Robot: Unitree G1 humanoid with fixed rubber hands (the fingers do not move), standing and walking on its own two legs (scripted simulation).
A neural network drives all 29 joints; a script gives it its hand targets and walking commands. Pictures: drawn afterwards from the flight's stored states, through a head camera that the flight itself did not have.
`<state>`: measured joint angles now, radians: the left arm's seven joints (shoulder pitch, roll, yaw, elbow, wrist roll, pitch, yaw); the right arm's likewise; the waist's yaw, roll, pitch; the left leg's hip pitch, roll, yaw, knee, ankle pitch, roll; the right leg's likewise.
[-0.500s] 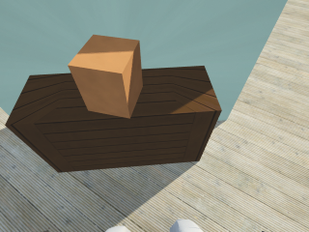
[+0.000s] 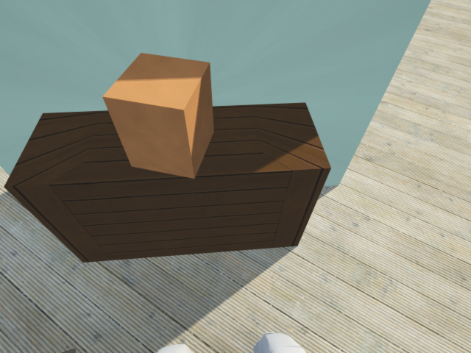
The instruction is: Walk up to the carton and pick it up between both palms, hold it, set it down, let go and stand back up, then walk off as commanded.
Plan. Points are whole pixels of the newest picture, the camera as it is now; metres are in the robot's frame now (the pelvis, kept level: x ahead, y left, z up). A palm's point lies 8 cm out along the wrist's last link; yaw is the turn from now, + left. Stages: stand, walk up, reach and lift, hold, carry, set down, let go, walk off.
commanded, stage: walk up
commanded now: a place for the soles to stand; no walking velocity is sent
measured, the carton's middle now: (168, 117) +0.72 +0.18 -0.06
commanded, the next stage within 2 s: none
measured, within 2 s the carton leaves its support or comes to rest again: neither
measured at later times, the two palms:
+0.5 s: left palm out of the picture +0.07 +0.37 -0.09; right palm out of the picture +0.08 -0.25 -0.13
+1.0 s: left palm (20, 326) +0.19 +0.38 -0.10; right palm (361, 348) +0.14 -0.23 -0.11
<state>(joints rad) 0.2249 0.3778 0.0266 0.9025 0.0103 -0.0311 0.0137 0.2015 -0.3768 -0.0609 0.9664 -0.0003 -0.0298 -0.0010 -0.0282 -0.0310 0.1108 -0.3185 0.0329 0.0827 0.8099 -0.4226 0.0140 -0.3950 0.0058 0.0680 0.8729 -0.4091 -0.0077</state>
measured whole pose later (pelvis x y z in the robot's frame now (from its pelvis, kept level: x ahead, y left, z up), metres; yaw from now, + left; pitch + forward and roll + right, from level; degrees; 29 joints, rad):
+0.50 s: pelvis +0.01 +0.06 -0.01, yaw +2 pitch -6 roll +0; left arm 0.24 0.38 0.03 0.90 0.02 -0.05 0.01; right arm 0.20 -0.40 -0.06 0.97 0.00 0.00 0.06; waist -0.03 0.06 0.11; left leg -0.39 0.03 0.04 0.98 -0.52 0.01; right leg -0.32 -0.05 0.07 0.87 -0.46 -0.01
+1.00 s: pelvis +0.12 +0.08 +0.00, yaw -1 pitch -3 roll +1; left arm 0.25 0.38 0.03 0.91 0.02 -0.06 0.01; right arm 0.26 -0.36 -0.06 0.94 0.00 -0.01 0.05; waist -0.03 -0.01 0.12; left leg -0.22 0.02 0.10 0.81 -0.52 0.05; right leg -0.45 -0.03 0.07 0.77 -0.28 -0.01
